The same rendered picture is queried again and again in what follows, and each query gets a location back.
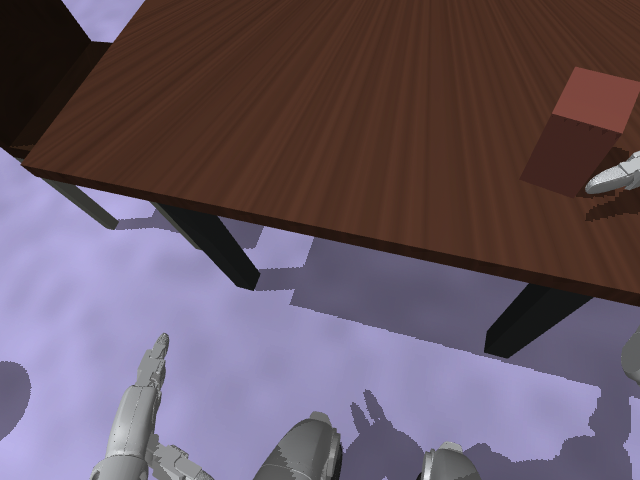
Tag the carton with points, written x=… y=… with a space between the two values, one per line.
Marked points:
x=588 y=119

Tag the left robot hand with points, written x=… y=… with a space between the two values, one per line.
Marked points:
x=132 y=431

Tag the chair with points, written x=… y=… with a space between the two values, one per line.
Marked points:
x=45 y=56

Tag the right robot hand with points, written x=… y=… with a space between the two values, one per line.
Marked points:
x=624 y=174

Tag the left robot arm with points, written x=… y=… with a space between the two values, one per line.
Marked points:
x=121 y=467

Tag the table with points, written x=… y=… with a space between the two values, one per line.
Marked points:
x=401 y=126

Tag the right robot arm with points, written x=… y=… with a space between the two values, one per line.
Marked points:
x=630 y=357

